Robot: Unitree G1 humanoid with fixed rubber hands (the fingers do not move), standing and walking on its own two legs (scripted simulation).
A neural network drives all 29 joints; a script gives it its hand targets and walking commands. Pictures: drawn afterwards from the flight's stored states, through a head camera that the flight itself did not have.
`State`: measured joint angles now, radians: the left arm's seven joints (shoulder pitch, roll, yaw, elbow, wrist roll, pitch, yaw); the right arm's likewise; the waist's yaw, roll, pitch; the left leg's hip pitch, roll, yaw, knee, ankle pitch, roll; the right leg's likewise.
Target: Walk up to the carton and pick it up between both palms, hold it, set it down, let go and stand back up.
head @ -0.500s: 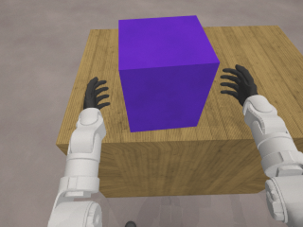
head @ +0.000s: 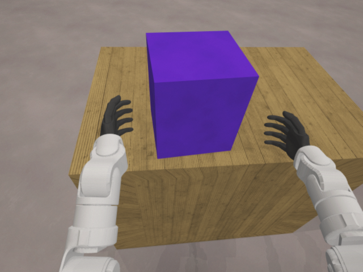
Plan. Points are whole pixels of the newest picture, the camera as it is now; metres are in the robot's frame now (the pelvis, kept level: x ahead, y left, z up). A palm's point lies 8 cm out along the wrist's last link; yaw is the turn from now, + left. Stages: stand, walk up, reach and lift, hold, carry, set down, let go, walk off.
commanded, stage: set down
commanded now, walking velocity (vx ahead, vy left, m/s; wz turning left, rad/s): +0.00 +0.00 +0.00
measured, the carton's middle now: (191, 96) +0.52 +0.00 +0.09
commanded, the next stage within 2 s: none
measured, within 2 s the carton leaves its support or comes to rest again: neither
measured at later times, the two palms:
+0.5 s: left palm (132, 164) +0.30 +0.12 +0.10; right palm (323, 174) +0.30 -0.28 +0.07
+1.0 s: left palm (113, 202) +0.24 +0.15 +0.07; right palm (327, 200) +0.24 -0.26 +0.07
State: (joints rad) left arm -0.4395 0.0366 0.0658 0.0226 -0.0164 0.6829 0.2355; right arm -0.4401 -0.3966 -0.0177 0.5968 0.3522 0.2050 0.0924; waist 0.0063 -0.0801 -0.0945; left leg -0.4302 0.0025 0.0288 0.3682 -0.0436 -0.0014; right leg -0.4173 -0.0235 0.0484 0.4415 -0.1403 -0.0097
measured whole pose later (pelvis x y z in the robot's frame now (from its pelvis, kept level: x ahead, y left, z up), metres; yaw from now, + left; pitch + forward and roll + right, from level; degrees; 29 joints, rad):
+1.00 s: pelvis +0.03 -0.04 +0.01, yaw -2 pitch -4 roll +1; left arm 0.25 0.10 -0.04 -0.32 -0.04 0.58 0.20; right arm 0.28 -0.37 -0.02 -0.12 0.35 0.28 0.02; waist 0.05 -0.05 0.00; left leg -0.15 0.06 0.03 0.34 -0.11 -0.03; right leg -0.15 0.03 0.05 0.41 -0.18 -0.02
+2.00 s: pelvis +0.06 -0.02 +0.01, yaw -1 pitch -2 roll +0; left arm 0.26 0.14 -0.04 0.06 -0.04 0.29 0.12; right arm 0.37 -0.28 -0.02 0.12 0.27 0.09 0.07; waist 0.04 -0.05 0.04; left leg -0.17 0.04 0.03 0.34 -0.14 -0.03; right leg -0.14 0.01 0.05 0.36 -0.19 0.00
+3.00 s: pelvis +0.08 -0.03 +0.01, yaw -1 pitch +0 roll +0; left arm 0.26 0.26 -0.04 0.53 -0.04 0.07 0.02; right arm 0.22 -0.21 -0.02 0.66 0.06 -0.07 0.02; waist 0.04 -0.05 0.04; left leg -0.17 0.04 0.03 0.36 -0.18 -0.03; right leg -0.15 0.01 0.05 0.40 -0.24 0.00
